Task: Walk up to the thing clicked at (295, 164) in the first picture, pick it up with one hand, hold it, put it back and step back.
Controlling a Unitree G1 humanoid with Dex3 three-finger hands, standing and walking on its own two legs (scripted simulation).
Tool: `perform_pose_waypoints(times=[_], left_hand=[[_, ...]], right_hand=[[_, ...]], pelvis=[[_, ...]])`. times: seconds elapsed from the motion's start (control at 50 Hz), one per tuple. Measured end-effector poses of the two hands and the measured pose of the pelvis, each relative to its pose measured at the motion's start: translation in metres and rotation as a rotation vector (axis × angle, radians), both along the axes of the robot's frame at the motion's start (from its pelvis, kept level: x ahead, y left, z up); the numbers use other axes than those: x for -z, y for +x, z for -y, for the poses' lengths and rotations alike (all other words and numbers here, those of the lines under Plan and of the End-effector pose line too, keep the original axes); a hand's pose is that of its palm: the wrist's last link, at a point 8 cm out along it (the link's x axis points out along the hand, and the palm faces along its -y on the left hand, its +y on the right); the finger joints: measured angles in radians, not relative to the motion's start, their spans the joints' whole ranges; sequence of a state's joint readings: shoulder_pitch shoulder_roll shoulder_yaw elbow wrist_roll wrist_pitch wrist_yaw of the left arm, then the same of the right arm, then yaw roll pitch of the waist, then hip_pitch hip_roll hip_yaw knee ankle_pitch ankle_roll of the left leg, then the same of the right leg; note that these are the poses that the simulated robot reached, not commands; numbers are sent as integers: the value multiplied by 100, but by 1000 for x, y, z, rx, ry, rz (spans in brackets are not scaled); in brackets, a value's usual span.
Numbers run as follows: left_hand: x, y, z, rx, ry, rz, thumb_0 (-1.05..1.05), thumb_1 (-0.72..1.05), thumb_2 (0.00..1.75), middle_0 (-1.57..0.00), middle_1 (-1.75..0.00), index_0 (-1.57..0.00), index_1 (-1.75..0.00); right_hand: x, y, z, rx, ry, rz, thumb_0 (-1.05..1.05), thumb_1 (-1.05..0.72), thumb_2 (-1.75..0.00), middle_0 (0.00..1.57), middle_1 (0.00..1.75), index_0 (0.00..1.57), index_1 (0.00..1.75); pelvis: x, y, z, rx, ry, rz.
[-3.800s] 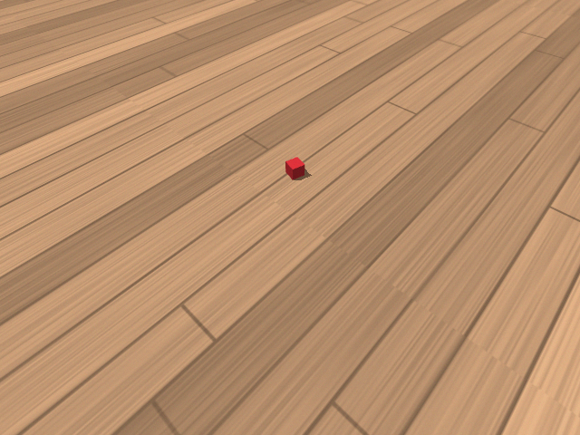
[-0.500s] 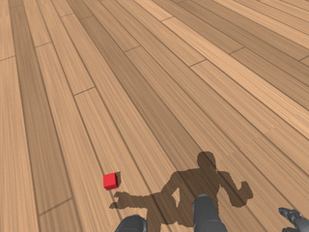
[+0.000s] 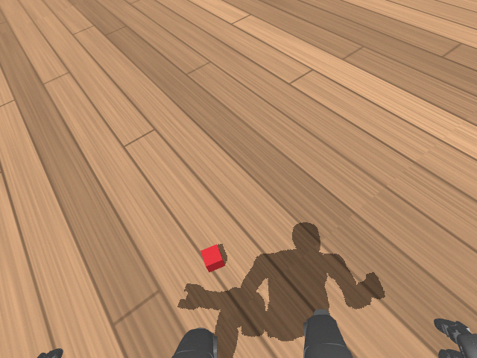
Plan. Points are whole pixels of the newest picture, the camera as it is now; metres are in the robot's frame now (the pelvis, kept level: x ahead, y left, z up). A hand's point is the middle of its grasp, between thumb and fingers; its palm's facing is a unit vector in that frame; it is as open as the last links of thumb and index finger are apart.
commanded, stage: walk up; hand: left
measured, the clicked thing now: (213, 258) +0.54 +0.19 -0.68
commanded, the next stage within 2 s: none
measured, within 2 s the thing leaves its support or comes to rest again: neither
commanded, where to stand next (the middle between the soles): +0.11 +0.04 m, yaw -10 degrees
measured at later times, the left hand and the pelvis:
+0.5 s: hand out of the picture +0.08 +0.36 -0.11, palm faces -0.25 -0.90 -0.36, open 7.4 cm; pelvis -0.03 +0.09 +0.04, yaw -11 degrees
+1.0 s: hand (89, 340) +0.17 +0.31 -0.10, palm faces -0.19 -0.89 -0.41, open 7.4 cm; pelvis +0.00 +0.06 +0.03, yaw -12 degrees
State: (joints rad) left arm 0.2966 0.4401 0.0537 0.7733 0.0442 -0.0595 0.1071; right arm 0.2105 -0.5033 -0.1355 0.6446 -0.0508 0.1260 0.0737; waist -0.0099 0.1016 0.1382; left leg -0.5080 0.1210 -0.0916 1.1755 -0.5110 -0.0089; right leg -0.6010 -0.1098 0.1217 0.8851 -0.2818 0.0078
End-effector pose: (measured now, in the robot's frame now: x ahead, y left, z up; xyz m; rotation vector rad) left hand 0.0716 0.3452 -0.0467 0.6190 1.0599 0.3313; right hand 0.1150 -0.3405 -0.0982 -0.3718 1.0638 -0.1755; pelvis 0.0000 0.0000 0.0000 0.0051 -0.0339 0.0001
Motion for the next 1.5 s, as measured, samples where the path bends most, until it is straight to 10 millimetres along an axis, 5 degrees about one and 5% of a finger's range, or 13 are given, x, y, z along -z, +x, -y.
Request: perform_pose_waypoints(times=[0.1, 0.22, 0.3, 0.4, 0.5, 0.58, 0.66, 0.74, 0.92, 1.18, 1.36, 1.5], left_hand=[[15, -20, -82, -33, 32, -16, 1, 89, 90, -21, -30, -21, -30], [16, -30, -114, -32, -62, -72, 1, 90, 90, -21, -30, -20, -30], [20, -35, -111, -10, -147, -132, 1, 90, 90, -21, -30, -20, -30], [26, -23, -90, 49, -226, -198, 1, 90, 90, -21, -30, -20, -30], [26, 17, -56, 140, -278, -183, 1, 90, 90, -21, -30, -20, -30], [21, 59, -22, 214, -289, -113, 1, 90, 90, -21, -30, -20, -30], [20, 88, 5, 246, -270, -16, 1, 90, 90, -21, -30, -20, -30], [11, 95, 18, 256, -263, -1, 1, 90, 90, -21, -30, -20, -30], [16, 106, 2, 194, -242, -4, 1, 90, 90, -21, -30, -21, -30], [19, 75, -8, 98, -239, -151, 1, 90, 90, -21, -30, -20, -30], [16, 80, -2, 87, -262, -137, 1, 90, 90, -21, -30, -20, -30], [10, 90, 3, 96, -277, -110, 1, 90, 90, -21, -30, -20, -30]], right_hand=[[10, -49, -55, 59, -25, 14, 0, -91, -90, 20, 30, 20, 30], [-3, -126, -122, 152, 27, -103, 1, -90, -90, 20, 30, 21, 30], [-18, -162, -138, 183, 13, -158, 1, -90, -90, 21, 30, 21, 30], [-42, -199, -128, 264, -48, -184, 1, -90, -90, 21, 30, 21, 30], [-65, -227, -103, 330, -105, -206, 1, -90, -90, 21, 30, 21, 30], [-65, -236, -79, 359, -111, -237, 1, -90, -90, 21, 30, 21, 30], [-43, -224, -61, 372, -89, -240, 1, -90, -90, 20, 30, 21, 30], [-29, -189, -62, 360, -43, -178, 1, -91, -90, 20, 30, 20, 30], [-8, -139, -90, 295, 33, -132, 0, -91, -90, 20, 30, 21, 30], [-20, -79, -87, 246, 52, -125, 1, -90, -90, 21, 30, 21, 30], [-35, -44, -78, 233, 37, -83, 1, -90, -90, 20, 30, 21, 30], [-41, -37, -82, 228, 50, -71, 0, -91, -90, 20, 30, 20, 30]], pelvis=[[15, -28, -64, 50, 3, 26], [-11, -40, -92, 79, -33, 32], [-25, -39, -103, 108, -29, 19], [-36, -35, -106, 157, -22, 9], [-45, -28, -95, 199, -23, 12], [-43, -23, -77, 213, -27, 11], [-32, -20, -58, 218, -32, 21], [-34, -15, -55, 228, -25, 23], [-27, -3, -65, 218, 4, 17], [-43, 12, -63, 195, -1, -14], [-50, 14, -61, 183, -3, -4], [-56, 16, -60, 180, -5, -2]])
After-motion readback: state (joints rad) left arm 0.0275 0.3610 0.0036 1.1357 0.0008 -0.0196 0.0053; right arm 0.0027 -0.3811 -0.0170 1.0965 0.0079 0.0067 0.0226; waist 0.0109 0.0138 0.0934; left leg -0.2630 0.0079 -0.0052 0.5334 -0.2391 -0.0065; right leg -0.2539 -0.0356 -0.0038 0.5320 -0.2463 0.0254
